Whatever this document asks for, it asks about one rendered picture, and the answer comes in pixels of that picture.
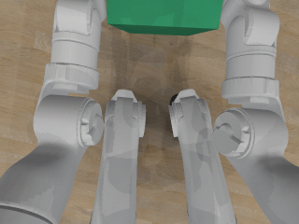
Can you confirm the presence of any robot right thigh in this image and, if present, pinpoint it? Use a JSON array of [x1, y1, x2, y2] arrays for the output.
[[168, 95, 238, 224]]

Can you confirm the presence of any carton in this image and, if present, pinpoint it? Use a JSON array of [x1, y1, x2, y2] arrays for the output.
[[107, 0, 223, 36]]

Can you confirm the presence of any robot left thigh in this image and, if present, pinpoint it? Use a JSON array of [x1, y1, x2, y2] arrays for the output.
[[90, 96, 146, 224]]

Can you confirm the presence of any robot thigh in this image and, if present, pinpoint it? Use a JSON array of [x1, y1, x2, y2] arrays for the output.
[[168, 95, 238, 224], [90, 96, 146, 224]]

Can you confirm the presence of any robot right upper arm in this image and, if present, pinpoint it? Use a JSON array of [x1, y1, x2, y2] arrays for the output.
[[211, 107, 299, 224]]

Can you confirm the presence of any robot left upper arm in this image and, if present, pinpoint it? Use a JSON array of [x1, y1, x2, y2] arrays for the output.
[[0, 94, 105, 224]]

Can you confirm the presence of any robot right forearm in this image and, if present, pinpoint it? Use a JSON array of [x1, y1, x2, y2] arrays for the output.
[[220, 0, 286, 124]]

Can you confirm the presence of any robot left forearm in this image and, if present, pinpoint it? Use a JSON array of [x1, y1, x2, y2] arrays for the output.
[[33, 0, 107, 134]]

